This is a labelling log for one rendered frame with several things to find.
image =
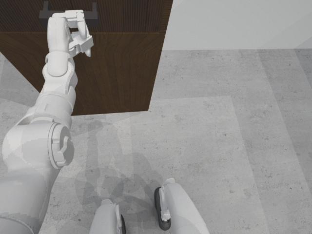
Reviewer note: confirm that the robot left thigh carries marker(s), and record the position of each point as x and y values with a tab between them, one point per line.
107	219

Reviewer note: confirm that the robot thigh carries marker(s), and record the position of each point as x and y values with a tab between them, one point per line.
107	219
184	215

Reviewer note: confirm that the drawer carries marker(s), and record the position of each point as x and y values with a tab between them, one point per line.
114	15

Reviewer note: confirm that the cabinet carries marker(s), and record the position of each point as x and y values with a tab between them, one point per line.
118	77

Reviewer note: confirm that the robot left forearm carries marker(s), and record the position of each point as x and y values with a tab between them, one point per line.
57	97

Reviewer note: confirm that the robot left upper arm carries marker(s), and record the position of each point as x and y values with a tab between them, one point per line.
34	155

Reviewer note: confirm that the robot right thigh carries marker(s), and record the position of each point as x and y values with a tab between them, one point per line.
184	215

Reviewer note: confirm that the handle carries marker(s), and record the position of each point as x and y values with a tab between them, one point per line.
91	17

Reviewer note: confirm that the robot left hand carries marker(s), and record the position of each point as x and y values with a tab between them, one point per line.
59	36

